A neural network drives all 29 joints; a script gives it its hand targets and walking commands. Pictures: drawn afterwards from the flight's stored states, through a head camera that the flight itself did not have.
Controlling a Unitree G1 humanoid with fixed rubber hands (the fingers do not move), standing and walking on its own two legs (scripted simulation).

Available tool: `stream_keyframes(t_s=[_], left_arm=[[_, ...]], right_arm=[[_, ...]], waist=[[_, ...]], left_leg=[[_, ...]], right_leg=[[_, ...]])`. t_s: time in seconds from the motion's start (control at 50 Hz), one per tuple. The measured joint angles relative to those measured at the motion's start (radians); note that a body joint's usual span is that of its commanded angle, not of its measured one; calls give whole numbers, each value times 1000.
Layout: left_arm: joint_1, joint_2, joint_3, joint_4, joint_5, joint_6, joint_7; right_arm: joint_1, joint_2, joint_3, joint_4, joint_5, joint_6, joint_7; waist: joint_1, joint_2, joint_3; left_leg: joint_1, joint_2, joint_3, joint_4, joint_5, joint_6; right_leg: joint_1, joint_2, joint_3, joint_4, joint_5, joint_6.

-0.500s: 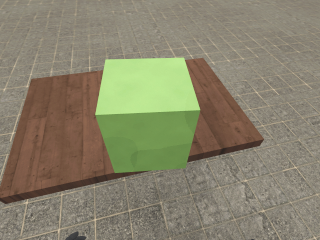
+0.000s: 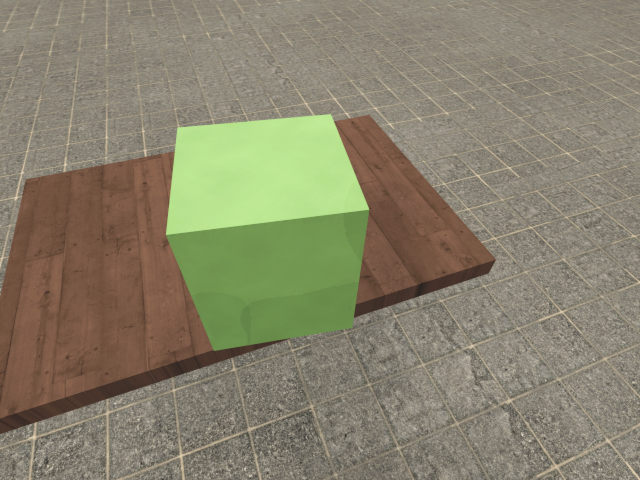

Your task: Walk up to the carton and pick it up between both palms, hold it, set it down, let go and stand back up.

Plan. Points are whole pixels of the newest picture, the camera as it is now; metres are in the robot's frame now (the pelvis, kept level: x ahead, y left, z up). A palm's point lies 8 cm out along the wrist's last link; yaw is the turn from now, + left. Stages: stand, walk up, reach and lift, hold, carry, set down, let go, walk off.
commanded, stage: stand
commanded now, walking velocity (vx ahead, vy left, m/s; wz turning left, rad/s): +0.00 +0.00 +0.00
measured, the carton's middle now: (271, 235) +0.43 +0.06 +0.07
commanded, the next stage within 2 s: none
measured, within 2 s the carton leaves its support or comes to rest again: neither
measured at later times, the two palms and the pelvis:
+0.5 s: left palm out of the picture +0.02 +0.23 -0.13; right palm out of the picture -0.05 -0.24 -0.14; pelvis +0.00 +0.00 +0.00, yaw -1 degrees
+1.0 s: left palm out of the picture +0.02 +0.22 -0.14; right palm out of the picture -0.04 -0.21 -0.14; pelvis +0.01 +0.01 +0.00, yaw -1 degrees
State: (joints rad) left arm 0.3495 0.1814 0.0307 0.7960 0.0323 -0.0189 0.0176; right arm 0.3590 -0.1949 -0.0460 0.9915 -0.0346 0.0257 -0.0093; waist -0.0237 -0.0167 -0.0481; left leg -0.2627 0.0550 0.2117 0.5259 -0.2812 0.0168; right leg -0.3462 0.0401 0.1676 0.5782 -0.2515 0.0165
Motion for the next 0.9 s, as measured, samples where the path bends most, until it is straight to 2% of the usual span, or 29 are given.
stream_keyframes(t_s=[0.26, 0.56, 0.76, 0.9], left_arm=[[14, -17, -2, 96, -2, 8, 6], [-14, -28, -8, 171, -10, 14, 17], [-28, -40, -14, 213, -14, 13, 17], [-36, -35, -13, 234, -16, 18, 22]], right_arm=[[-13, -8, -6, 46, 2, 7, -6], [10, 23, 3, 104, 5, 5, -18], [-3, 27, 2, 106, 7, 4, -18], [8, 39, 9, 126, 6, -5, -22]], waist=[[5, 17, 16], [-2, -3, 25], [-2, 25, 43], [0, -1, 46]], left_leg=[[19, 9, 12, -14, 12, -3], [43, 1, 14, -34, 16, -1], [49, 17, 6, -19, 1, -7], [77, 0, 17, -45, 4, 2]], right_leg=[[18, 9, 11, -24, 21, 0], [35, 4, 13, -28, 18, 1], [63, 14, 6, -58, 24, 0], [75, 2, 17, -54, 16, 6]])
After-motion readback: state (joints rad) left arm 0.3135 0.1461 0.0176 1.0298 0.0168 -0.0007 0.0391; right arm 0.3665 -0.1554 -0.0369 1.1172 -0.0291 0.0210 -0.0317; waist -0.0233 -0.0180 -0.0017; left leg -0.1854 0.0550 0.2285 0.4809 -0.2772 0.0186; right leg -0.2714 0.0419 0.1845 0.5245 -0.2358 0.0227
